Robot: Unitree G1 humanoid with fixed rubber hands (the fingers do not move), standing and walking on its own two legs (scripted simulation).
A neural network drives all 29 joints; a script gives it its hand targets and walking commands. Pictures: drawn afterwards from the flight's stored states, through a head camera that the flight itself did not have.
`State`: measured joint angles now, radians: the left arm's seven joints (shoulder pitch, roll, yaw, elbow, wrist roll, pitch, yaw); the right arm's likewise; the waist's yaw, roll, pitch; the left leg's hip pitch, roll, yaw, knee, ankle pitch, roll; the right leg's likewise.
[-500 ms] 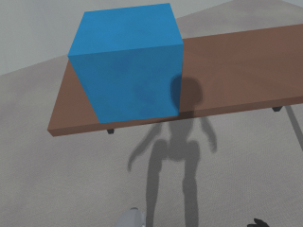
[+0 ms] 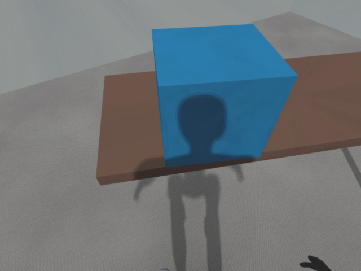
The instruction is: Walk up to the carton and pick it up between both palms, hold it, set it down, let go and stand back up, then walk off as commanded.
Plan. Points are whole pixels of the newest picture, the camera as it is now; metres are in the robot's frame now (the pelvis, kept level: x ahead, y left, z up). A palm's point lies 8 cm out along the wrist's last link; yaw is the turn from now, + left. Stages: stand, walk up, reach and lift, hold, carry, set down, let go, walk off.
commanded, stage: walk up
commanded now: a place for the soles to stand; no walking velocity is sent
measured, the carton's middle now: (208, 96) +0.57 -0.06 +0.08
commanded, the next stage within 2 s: none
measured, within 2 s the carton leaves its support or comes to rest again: neither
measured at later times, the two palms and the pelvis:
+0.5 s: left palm out of the picture +0.15 +0.41 -0.15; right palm out of the picture +0.08 -0.21 -0.05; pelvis +0.03 +0.11 -0.01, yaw +1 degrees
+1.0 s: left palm out of the picture +0.14 +0.29 -0.13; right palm out of the picture +0.13 -0.31 -0.12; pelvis +0.07 -0.01 -0.01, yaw +5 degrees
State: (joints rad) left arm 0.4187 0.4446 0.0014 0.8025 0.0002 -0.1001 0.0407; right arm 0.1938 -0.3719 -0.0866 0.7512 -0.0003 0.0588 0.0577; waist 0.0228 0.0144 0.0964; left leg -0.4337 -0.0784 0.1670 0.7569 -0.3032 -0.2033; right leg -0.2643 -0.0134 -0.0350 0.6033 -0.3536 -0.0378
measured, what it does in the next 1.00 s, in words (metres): steps on the spot: left foot, then right foot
